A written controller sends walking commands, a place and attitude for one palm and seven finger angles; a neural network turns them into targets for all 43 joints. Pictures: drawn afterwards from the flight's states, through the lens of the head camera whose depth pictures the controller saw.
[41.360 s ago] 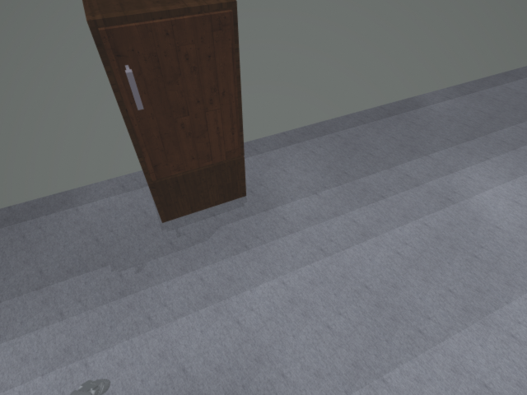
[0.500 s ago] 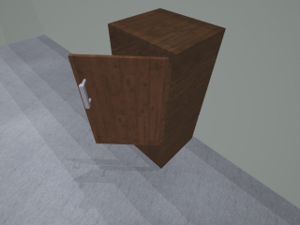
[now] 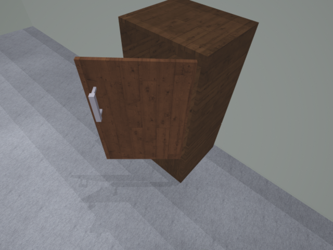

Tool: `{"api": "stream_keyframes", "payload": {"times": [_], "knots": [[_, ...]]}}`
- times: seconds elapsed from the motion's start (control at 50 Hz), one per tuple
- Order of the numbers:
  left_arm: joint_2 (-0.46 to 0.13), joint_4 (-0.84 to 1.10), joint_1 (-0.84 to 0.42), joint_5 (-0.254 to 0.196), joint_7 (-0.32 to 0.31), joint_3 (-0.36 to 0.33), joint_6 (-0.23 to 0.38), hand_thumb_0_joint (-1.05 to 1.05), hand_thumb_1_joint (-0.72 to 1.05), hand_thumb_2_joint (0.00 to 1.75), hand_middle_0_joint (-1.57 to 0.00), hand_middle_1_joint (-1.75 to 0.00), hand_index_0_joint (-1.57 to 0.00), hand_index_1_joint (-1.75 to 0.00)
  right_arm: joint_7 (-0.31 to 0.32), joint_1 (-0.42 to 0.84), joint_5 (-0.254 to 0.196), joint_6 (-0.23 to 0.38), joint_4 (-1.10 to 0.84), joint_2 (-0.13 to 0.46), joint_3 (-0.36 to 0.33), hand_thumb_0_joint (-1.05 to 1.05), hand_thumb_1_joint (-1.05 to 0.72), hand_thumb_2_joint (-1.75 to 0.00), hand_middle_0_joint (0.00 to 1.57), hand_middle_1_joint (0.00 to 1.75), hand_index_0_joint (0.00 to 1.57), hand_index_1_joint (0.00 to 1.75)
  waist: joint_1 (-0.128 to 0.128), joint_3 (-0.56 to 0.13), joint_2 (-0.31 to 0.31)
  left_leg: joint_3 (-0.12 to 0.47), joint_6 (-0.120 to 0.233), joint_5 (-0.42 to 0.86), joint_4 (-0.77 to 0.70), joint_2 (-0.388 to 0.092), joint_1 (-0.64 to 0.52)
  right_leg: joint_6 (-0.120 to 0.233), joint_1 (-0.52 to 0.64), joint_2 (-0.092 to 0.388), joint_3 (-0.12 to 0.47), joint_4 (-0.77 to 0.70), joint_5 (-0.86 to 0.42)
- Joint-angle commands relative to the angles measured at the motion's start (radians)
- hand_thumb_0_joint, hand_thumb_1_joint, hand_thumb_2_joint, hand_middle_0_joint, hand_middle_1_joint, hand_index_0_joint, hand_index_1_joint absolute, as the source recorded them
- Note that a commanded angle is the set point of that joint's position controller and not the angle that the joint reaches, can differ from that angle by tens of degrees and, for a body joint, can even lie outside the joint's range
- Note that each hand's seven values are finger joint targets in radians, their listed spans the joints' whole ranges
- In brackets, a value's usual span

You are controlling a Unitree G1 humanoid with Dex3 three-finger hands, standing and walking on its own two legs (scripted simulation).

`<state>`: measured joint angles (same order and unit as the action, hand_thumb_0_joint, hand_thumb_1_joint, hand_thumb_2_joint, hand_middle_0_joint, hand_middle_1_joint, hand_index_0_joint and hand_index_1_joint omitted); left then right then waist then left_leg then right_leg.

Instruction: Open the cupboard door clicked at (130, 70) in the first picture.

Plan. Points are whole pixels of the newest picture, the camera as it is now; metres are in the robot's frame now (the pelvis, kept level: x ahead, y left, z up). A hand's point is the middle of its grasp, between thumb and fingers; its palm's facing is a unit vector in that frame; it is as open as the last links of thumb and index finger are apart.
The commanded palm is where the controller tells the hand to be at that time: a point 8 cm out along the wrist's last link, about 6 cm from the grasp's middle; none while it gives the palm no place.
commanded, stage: shuffle to correct the standing spot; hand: left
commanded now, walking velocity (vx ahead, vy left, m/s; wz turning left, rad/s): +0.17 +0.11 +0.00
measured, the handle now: (96, 104) +0.60 +0.28 -0.05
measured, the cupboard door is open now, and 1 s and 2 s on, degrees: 43 43 43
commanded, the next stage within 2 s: come to a stop and stand still in 0.18 s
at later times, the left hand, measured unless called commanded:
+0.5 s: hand out of the picture +0.13 +0.20 -0.18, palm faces +0.12 -0.97 -0.21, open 7.1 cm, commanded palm none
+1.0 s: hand out of the picture +0.01 +0.22 -0.18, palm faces +0.05 -0.99 -0.16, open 7.4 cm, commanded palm none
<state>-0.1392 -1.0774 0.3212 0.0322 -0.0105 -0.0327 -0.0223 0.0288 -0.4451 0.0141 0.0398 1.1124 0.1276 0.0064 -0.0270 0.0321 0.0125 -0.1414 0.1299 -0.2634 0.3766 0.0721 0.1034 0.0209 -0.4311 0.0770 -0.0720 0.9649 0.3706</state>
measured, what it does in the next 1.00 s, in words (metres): steps on the spot: right foot, then left foot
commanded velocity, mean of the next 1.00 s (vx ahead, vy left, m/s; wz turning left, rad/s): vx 0.01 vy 0.03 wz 0.00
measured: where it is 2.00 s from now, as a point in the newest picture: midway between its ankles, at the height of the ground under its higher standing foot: outside the picture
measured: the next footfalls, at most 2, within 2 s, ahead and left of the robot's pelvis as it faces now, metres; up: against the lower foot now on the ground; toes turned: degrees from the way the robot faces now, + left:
right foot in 0.32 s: +0.16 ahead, -0.11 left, +0.00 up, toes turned -7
left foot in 0.56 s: +0.14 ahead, +0.17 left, +0.00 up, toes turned +6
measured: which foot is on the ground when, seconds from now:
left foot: down 0.00-0.32, up 0.34-0.54, down 0.56-1.00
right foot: up 0.00-0.30, down 0.32-0.58, up 0.60-0.78, down 0.80-1.00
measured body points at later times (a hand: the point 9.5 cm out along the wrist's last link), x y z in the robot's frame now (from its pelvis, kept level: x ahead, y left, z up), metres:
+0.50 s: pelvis +0.06 +0.02 -0.02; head +0.06 +0.03 +0.43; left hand +0.13 +0.25 -0.16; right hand +0.07 -0.21 -0.17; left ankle +0.07 +0.13 -0.71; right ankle +0.12 -0.10 -0.74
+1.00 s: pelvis +0.03 +0.07 +0.00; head +0.02 +0.07 +0.45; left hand +0.01 +0.28 -0.16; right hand +0.09 -0.16 -0.15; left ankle +0.10 +0.16 -0.74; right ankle +0.05 -0.06 -0.74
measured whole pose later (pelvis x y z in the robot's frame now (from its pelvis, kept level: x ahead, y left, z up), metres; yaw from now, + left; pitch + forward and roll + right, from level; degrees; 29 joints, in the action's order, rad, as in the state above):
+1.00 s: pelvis +0.03 +0.07 +0.00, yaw +1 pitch -3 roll +0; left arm -0.12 -1.09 0.34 0.03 -0.03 0.00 -0.01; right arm 0.01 -0.22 0.01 -0.01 1.06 0.17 -0.03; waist 0.00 0.02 0.00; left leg -0.11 0.04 -0.13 0.43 -0.01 0.25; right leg -0.02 -0.18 0.03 -0.03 0.45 0.22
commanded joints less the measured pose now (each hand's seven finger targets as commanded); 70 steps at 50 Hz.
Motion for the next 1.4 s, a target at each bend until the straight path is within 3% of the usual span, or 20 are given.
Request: {"api": "stream_keyframes", "payload": {"times": [0.0, 0.16, 0.24, 0.26, 0.28, 0.3, 0.32, 0.4, 0.5, 0.52, 0.56, 0.58, 0.62, 0.68, 0.74, 0.78, 0.82, 0.88, 1.0, 1.38], "knots": [[-0.029, 0.083, -0.043, -0.007, -0.004, -0.011, 0.027, 0.00, 0.90, 0.90, -0.20, -0.30, -0.20, -0.30, 0.020, -0.099, 0.003, 0.024, -0.002, 0.110, -0.021, 0.00, -0.90, -0.90, 0.20, 0.30, 0.20, 0.30, 0.008, 0.043, -0.071, 0.250, 0.085, 0.493, -0.154, -0.290, -0.103, -0.014, -0.141, 0.024, -0.006, -0.034, -0.036], [-0.029, 0.133, -0.165, -0.008, -0.008, -0.020, 0.026, 0.00, 0.90, 0.90, -0.20, -0.30, -0.20, -0.30, 0.018, -0.134, 0.014, 0.014, 0.027, 0.094, -0.030, 0.00, -0.90, -0.90, 0.20, 0.30, 0.20, 0.30, -0.009, 0.090, -0.064, 0.237, 0.074, 0.567, -0.123, -0.293, -0.098, 0.006, -0.084, 0.005, -0.042, -0.205, -0.021], [-0.039, 0.111, -0.043, -0.006, -0.019, -0.030, 0.039, 0.00, 0.90, 0.90, -0.20, -0.30, -0.20, -0.30, 0.011, -0.089, 0.005, 0.006, 0.017, 0.102, -0.039, 0.00, -0.90, -0.90, 0.20, 0.30, 0.20, 0.30, 0.061, 0.052, -0.021, 0.163, 0.005, 0.691, 0.047, -0.246, 0.006, 0.030, 0.172, -0.033, -0.068, -0.377, -0.106], [-0.058, 0.080, 0.075, -0.007, -0.023, -0.040, 0.048, 0.00, 0.90, 0.90, -0.20, -0.30, -0.20, -0.30, 0.009, -0.059, -0.003, 0.004, 0.000, 0.112, -0.042, 0.00, -0.90, -0.90, 0.20, 0.30, 0.20, 0.30, 0.115, -0.006, 0.000, 0.135, -0.027, 0.632, 0.186, -0.214, 0.110, 0.052, 0.364, 0.000, -0.025, -0.447, -0.189], [-0.114, 0.054, 0.178, -0.003, -0.032, -0.052, 0.060, 0.00, 0.90, 0.90, -0.20, -0.30, -0.20, -0.30, 0.005, -0.049, -0.014, 0.003, -0.024, 0.089, -0.044, 0.00, -0.90, -0.90, 0.20, 0.30, 0.20, 0.30, 0.141, -0.077, 0.132, 0.089, -0.072, 0.359, 0.396, -0.137, 0.320, 0.141, 0.585, 0.191, 0.223, -0.489, -0.236], [-0.175, 0.052, 0.217, -0.010, -0.037, -0.061, 0.061, 0.00, 0.90, 0.90, -0.20, -0.30, -0.20, -0.30, 0.001, -0.025, -0.008, 0.001, -0.059, 0.072, -0.047, 0.00, -0.90, -0.90, 0.20, 0.30, 0.20, 0.30, 0.134, -0.087, 0.239, 0.033, -0.122, -0.298, 0.683, -0.019, 0.484, 0.286, 0.628, 0.438, 0.539, -0.633, -0.459], [-0.165, 0.063, 0.163, -0.022, -0.049, -0.064, 0.056, 0.00, 0.90, 0.90, -0.20, -0.30, -0.20, -0.30, 0.005, 0.015, 0.006, -0.020, -0.068, 0.107, -0.057, 0.00, -0.90, -0.90, 0.20, 0.30, 0.20, 0.30, 0.102, -0.007, 0.056, 0.151, -0.118, -0.302, 0.794, -0.094, 0.469, 0.316, 0.453, 0.457, 0.484, -0.686, -0.496], [-0.094, 0.150, -0.108, -0.004, -0.056, -0.040, 0.043, 0.00, 0.90, 0.90, -0.20, -0.30, -0.20, -0.30, -0.013, 0.000, 0.005, -0.070, -0.069, 0.026, -0.058, 0.00, -0.90, -0.90, 0.20, 0.30, 0.20, 0.30, -0.018, 0.086, 0.145, 0.162, -0.141, -0.191, 0.677, -0.168, 0.259, 0.176, -0.010, 0.269, 0.134, -0.721, -0.314], [-0.162, 0.173, -0.113, -0.002, -0.036, -0.058, 0.013, 0.00, 0.90, 0.90, -0.20, -0.30, -0.20, -0.30, -0.015, -0.046, 0.006, -0.059, -0.071, 0.006, -0.060, 0.00, -0.90, -0.90, 0.20, 0.30, 0.20, 0.30, -0.030, 0.017, 0.054, 0.026, -0.168, 0.045, 0.255, -0.103, 0.056, 0.093, -0.071, 0.158, 0.067, -0.565, -0.088], [-0.144, 0.177, -0.097, -0.004, -0.030, -0.051, 0.004, 0.00, 0.90, 0.90, -0.20, -0.30, -0.20, -0.30, -0.016, -0.057, 0.004, -0.051, -0.076, 0.033, -0.066, 0.00, -0.90, -0.90, 0.20, 0.30, 0.20, 0.30, -0.024, 0.008, -0.008, 0.062, -0.167, 0.059, 0.158, -0.115, 0.030, 0.061, -0.063, 0.117, 0.049, -0.473, -0.050], [-0.067, 0.189, -0.054, -0.020, -0.023, -0.038, -0.008, 0.00, 0.90, 0.90, -0.20, -0.30, -0.20, -0.30, -0.009, 0.019, 0.016, -0.034, -0.138, 0.171, -0.083, 0.00, -0.90, -0.90, 0.20, 0.30, 0.20, 0.30, 0.007, 0.030, -0.353, 0.420, -0.042, 0.054, -0.130, -0.378, 0.238, -0.032, -0.005, -0.035, -0.028, -0.238, 0.114], [-0.087, 0.190, -0.060, -0.020, -0.022, -0.041, -0.007, 0.00, 0.90, 0.90, -0.20, -0.30, -0.20, -0.30, -0.004, 0.102, 0.021, -0.035, -0.168, 0.194, -0.083, 0.00, -0.90, -0.90, 0.20, 0.30, 0.20, 0.30, 0.021, 0.038, -0.268, 0.453, 0.021, -0.013, -0.168, -0.409, 0.372, -0.024, 0.097, -0.030, 0.029, -0.151, 0.125], [-0.071, 0.154, -0.028, -0.009, -0.019, -0.033, -0.010, 0.00, 0.90, 0.90, -0.20, -0.30, -0.20, -0.30, 0.004, 0.187, 0.020, -0.023, -0.181, 0.160, -0.073, 0.00, -0.90, -0.90, 0.20, 0.30, 0.20, 0.30, 0.053, 0.026, -0.212, 0.379, 0.021, 0.081, -0.155, -0.356, 0.317, -0.016, 0.098, -0.016, 0.050, -0.081, 0.091], [-0.050, 0.117, 0.021, -0.014, -0.016, -0.017, 0.004, 0.00, 0.90, 0.90, -0.20, -0.30, -0.20, -0.30, 0.005, 0.204, 0.016, -0.027, -0.169, 0.164, -0.070, 0.00, -0.90, -0.90, 0.20, 0.30, 0.20, 0.30, 0.053, -0.040, -0.128, 0.283, 0.018, 0.210, -0.085, -0.316, 0.147, -0.029, 0.121, -0.020, 0.030, -0.250, 0.053], [-0.067, 0.084, 0.063, -0.014, -0.024, -0.006, 0.027, 0.00, 0.90, 0.90, -0.20, -0.30, -0.20, -0.30, 0.003, 0.179, 0.000, -0.030, -0.143, 0.149, -0.064, 0.00, -0.90, -0.90, 0.20, 0.30, 0.20, 0.30, 0.053, -0.071, -0.054, 0.221, -0.041, 0.272, 0.025, -0.244, 0.091, -0.030, 0.234, -0.014, 0.067, -0.575, -0.178], [-0.118, 0.074, 0.052, -0.014, -0.030, -0.004, 0.040, 0.00, 0.90, 0.90, -0.20, -0.30, -0.20, -0.30, -0.004, 0.171, -0.011, -0.033, -0.136, 0.105, -0.055, 0.00, -0.90, -0.90, 0.20, 0.30, 0.20, 0.30, 0.021, -0.047, 0.046, 0.148, -0.110, 0.155, 0.051, -0.173, 0.116, 0.018, 0.230, 0.095, 0.191, -0.620, -0.328], [-0.121, 0.067, 0.031, -0.015, -0.028, 0.001, 0.040, 0.00, 0.90, 0.90, -0.20, -0.30, -0.20, -0.30, -0.010, 0.170, -0.006, -0.037, -0.119, 0.106, -0.055, 0.00, -0.90, -0.90, 0.20, 0.30, 0.20, 0.30, 0.007, -0.039, 0.011, 0.152, -0.119, 0.121, 0.011, -0.169, 0.057, 0.024, 0.167, 0.082, 0.170, -0.609, -0.268], [-0.097, 0.047, 0.032, -0.013, -0.029, 0.011, 0.036, 0.00, 0.90, 0.90, -0.20, -0.30, -0.20, -0.30, -0.011, 0.177, -0.005, -0.040, -0.093, 0.122, -0.054, 0.00, -0.90, -0.90, 0.20, 0.30, 0.20, 0.30, 0.010, 0.017, 0.071, 0.169, -0.115, 0.051, -0.029, -0.181, 0.070, 0.002, 0.136, 0.046, 0.150, -0.645, -0.101], [-0.083, 0.013, 0.086, -0.006, -0.030, 0.011, 0.025, 0.00, 0.90, 0.90, -0.20, -0.30, -0.20, -0.30, -0.013, 0.165, 0.000, -0.048, -0.058, 0.127, -0.053, 0.00, -0.90, -0.90, 0.20, 0.30, 0.20, 0.30, 0.023, 0.097, -0.020, 0.210, -0.112, -0.185, -0.129, -0.186, 0.156, -0.012, 0.101, 0.016, 0.136, -0.666, 0.060], [-0.037, -0.022, 0.170, -0.006, -0.032, 0.006, 0.029, 0.00, 0.90, 0.90, -0.20, -0.30, -0.20, -0.30, -0.005, 0.070, 0.001, -0.046, -0.009, 0.079, -0.054, 0.00, -0.90, -0.90, 0.20, 0.30, 0.20, 0.30, 0.032, 0.094, -0.007, 0.226, -0.103, -0.210, -0.126, -0.177, 0.205, -0.005, 0.096, 0.001, 0.139, -0.632, 0.066]]}}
